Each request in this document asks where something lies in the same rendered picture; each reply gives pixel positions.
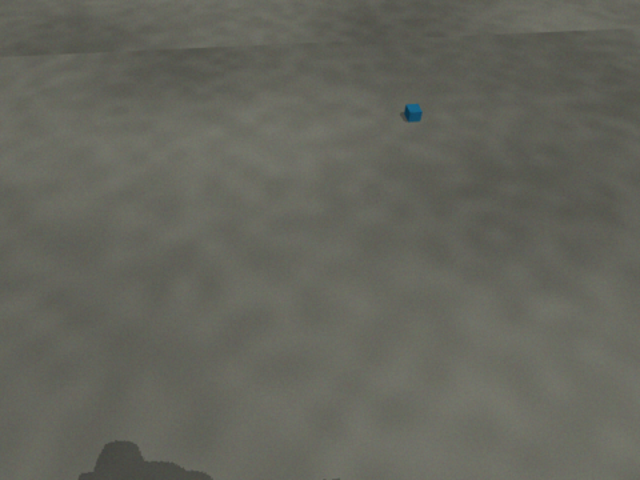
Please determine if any small box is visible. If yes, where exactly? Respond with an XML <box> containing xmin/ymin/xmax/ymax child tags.
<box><xmin>404</xmin><ymin>104</ymin><xmax>422</xmax><ymax>122</ymax></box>

